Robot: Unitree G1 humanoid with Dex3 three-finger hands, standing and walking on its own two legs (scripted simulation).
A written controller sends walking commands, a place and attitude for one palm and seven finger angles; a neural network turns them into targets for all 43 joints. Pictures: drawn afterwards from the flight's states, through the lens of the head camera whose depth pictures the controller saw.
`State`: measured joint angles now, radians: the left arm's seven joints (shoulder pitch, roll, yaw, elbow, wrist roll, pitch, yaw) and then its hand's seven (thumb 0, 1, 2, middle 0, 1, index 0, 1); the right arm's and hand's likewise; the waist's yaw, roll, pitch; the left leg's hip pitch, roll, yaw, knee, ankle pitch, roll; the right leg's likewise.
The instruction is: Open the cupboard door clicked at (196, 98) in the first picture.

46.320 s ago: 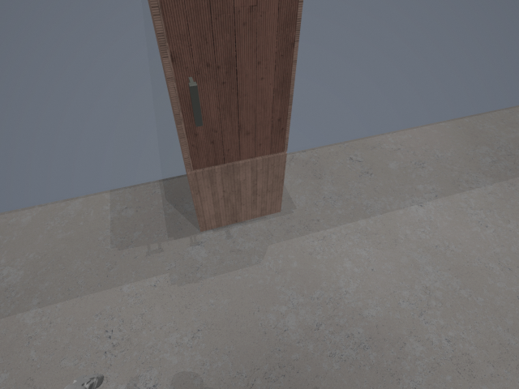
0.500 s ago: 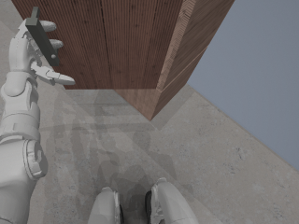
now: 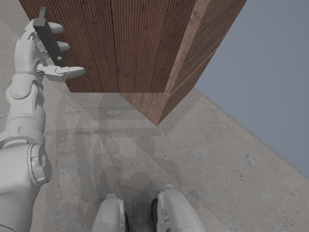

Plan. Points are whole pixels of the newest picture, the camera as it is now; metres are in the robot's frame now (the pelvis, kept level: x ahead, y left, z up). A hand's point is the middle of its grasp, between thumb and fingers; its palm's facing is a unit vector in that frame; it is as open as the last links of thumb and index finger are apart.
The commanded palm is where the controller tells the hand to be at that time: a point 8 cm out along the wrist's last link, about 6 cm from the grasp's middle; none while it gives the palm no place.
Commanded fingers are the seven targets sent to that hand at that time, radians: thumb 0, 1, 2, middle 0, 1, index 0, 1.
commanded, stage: close the thumb around the handle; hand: left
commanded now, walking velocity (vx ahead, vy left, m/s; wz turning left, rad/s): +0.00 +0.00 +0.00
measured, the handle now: (53, 40) +0.57 +0.20 +0.06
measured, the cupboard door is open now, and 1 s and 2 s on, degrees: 45 60 92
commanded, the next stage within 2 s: pull the door open along its arc in 0.42 s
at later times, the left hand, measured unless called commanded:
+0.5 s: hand (63, 58) +0.53 +0.18 +0.05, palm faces -0.01 -1.00 -0.03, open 5.6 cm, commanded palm +0.51 +0.22 +0.05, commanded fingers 0.00 0.90 0.90 -0.40 -1.35 -0.40 -1.35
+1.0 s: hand (67, 90) +0.44 +0.16 +0.05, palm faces -0.01 -1.00 +0.01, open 5.9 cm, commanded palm +0.38 +0.21 +0.05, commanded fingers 0.00 0.90 0.90 -0.40 -1.35 -0.40 -1.35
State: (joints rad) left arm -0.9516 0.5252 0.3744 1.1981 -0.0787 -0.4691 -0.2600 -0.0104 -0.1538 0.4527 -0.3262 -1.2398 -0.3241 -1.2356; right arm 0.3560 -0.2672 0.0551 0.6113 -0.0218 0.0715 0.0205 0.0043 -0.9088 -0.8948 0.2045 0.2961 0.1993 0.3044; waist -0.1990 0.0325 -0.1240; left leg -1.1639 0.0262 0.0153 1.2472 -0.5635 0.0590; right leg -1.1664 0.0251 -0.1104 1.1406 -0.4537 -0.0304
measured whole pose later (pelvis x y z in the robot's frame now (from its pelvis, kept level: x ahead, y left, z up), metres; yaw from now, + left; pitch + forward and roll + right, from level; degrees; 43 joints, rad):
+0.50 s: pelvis +0.01 +0.00 +0.00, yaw +0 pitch +27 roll -4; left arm -0.92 0.51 0.38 1.19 -0.07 -0.47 -0.24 0.01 0.76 0.82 -0.39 -1.35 -0.36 -1.34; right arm 0.37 -0.26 0.05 0.62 -0.02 0.09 0.03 0.00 -0.91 -0.89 0.20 0.30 0.20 0.30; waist -0.20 0.04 -0.12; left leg -1.14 0.03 0.02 1.23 -0.56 0.06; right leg -1.14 0.03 -0.10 1.12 -0.45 -0.03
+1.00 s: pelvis +0.03 +0.00 +0.03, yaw -1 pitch +24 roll -2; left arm -0.42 0.28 0.26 0.69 -0.19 -0.46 -0.19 0.01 0.71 0.73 -0.37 -1.35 -0.35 -1.35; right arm 0.34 -0.24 0.01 0.55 0.01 0.08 0.05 0.01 -0.91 -0.89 0.20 0.30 0.20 0.30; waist -0.11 0.02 -0.16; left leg -0.97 0.03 0.05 1.10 -0.55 0.05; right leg -1.00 0.04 -0.06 1.04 -0.45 -0.03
